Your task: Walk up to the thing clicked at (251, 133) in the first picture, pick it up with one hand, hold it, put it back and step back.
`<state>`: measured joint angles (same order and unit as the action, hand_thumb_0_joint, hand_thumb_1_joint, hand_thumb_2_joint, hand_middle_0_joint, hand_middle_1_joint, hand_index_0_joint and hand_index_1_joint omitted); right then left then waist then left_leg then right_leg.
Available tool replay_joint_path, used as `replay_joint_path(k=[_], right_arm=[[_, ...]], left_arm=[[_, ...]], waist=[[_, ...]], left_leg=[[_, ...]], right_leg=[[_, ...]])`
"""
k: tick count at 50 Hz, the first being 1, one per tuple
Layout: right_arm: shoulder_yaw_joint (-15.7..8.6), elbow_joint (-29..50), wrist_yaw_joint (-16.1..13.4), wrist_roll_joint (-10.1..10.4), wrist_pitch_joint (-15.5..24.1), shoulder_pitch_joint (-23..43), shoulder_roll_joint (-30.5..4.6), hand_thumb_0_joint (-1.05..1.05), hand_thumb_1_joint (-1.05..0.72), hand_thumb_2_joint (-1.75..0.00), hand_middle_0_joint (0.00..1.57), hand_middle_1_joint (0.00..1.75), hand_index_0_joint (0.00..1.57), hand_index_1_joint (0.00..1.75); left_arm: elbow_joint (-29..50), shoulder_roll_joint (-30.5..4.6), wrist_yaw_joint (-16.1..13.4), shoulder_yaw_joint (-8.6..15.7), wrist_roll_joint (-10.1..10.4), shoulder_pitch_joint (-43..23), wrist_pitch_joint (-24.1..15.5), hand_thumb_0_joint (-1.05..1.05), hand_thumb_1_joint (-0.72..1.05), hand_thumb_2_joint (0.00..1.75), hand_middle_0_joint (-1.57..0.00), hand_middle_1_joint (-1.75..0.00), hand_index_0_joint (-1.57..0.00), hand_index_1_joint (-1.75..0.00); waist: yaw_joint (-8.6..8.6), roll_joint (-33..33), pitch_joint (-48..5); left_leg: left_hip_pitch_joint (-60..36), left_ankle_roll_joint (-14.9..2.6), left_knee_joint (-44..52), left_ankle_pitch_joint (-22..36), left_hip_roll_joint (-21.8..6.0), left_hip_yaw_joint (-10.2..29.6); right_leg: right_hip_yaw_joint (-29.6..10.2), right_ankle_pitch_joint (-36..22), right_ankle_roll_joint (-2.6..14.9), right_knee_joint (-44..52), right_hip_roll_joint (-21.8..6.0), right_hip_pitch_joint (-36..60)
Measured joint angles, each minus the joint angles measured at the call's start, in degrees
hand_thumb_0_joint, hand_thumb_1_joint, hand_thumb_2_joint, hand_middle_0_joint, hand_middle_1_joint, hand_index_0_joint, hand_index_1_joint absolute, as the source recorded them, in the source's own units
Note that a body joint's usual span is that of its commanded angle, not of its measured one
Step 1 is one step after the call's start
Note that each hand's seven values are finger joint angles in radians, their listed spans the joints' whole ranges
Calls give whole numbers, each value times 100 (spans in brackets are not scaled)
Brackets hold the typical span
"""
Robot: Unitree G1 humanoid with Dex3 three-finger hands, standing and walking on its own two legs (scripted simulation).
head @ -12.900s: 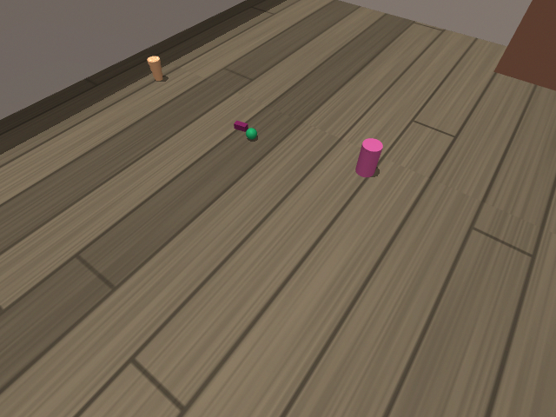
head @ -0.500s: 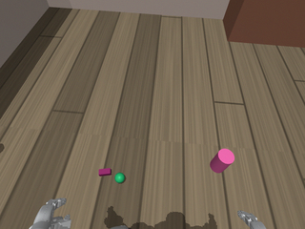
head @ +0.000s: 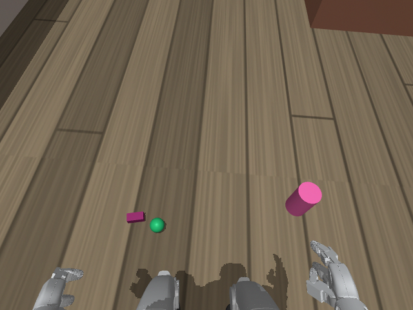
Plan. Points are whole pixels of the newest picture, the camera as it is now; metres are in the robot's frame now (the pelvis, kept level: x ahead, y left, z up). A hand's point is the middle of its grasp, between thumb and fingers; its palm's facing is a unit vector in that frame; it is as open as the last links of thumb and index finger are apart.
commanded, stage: rise first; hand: left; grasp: from above
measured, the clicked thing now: (157, 225) +0.44 +0.19 -0.67
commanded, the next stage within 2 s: none
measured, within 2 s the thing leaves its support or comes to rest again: neither
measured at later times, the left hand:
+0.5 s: hand (98, 283) +0.19 +0.27 -0.28, palm faces -0.41 -0.63 -0.66, open 14.1 cm
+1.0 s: hand (118, 246) +0.31 +0.28 -0.44, palm faces -0.47 -0.19 -0.86, open 14.1 cm
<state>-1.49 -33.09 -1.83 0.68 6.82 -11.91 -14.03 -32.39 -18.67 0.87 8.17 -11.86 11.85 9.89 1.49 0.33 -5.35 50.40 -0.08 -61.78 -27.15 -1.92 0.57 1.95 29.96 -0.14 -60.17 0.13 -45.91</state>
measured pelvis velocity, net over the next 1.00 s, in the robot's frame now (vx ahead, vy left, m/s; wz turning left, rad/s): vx -0.09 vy -0.01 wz -0.09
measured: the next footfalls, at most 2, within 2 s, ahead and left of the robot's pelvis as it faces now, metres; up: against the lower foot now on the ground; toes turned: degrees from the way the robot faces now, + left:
none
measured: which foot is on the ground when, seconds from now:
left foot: down 0.00-1.00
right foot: down 0.00-1.00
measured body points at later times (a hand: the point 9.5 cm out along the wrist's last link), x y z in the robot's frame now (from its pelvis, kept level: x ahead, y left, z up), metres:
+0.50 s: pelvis -0.04 +0.00 -0.13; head +0.12 +0.02 +0.29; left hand +0.21 +0.30 -0.24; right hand +0.16 -0.26 -0.23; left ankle +0.02 +0.12 -0.66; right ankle -0.01 -0.12 -0.66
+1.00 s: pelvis -0.09 -0.01 -0.29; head +0.12 +0.02 +0.11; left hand +0.33 +0.29 -0.39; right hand +0.00 -0.29 -0.42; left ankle +0.02 +0.12 -0.66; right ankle -0.01 -0.13 -0.66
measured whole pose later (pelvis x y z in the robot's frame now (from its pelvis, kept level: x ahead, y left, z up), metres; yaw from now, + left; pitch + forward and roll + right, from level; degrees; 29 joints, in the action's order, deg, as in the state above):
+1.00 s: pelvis -0.09 -0.01 -0.29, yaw -5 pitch +33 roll -5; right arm -1.9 -42.7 4.0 -3.2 4.8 -7.6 -15.3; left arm -63.4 -35.3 -13.3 7.0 -57.5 -35.2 -12.5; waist 4.2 0.2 -6.8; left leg 120.9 0.2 -122.2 -34.9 -3.4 5.2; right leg 4.8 39.5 0.8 -121.5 1.6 -115.4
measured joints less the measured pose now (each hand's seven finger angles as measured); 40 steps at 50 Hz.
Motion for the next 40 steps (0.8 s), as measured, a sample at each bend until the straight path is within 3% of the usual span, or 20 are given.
replay_joint_path(k=[10, 14, 21, 27, 40], right_arm=[[51, 252, 24, -43, 181, 123, 38, 1, -88, -90, 21, 30, 21, 30], [55, 279, 76, -56, 294, 190, -3, 1, -88, -90, 21, 30, 21, 30], [-15, 99, 248, -81, 479, 432, -160, 0, -86, -89, 21, 30, 21, 30], [-101, -184, 342, -77, 455, 692, -252, 0, -86, -89, 21, 30, 21, 30], [-109, -779, 483, -230, 138, 688, -162, 0, -88, -90, 21, 30, 21, 30]], left_arm=[[631, -60, -67, -80, -293, 297, 158, -1, -55, 102, -8, -107, -7, -109], [516, -154, -102, -127, -567, 117, -29, -1, -55, 102, -8, -107, -7, -109], [-99, -415, -248, -168, -1440, -714, -714, -1, -54, 101, -7, -107, -7, -109], [-535, -590, -573, -194, -2220, -1632, -1265, -1, -53, 101, -7, -107, -7, -109], [-2077, -1144, -1117, -233, -3652, -3790, -1829, -1, -54, 103, -8, -104, -7, -106]], waist=[[-4, 6, -201], [3, 9, -275], [-3, -21, -482], [-21, 4, -519], [-7, 52, -313]], left_leg=[[802, 3, -747, -283, -10, 86], [1317, -4, -1172, -399, -1, 98], [2793, -13, -2419, -710, 6, 71], [4151, -6, -3546, -890, -28, 92], [6245, 45, -5263, -862, -123, 301]], right_leg=[[69, 297, 6, -713, 9, -751], [74, 436, 6, -1159, -4, -1263], [19, 819, -6, -2508, -27, -2769], [8, 1047, 8, -3692, 0, -4134], [158, 1058, 98, -5425, 106, -6204]])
